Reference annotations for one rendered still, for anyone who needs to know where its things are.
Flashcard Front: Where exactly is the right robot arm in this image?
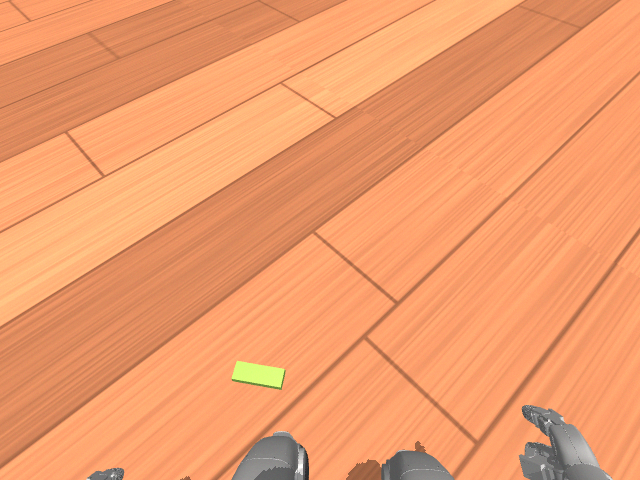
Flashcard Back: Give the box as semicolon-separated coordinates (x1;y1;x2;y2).
562;464;613;480

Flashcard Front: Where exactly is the small box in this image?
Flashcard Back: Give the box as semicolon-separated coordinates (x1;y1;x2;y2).
231;361;286;390

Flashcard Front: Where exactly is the right robot hand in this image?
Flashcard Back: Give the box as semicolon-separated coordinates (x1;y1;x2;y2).
519;405;600;480

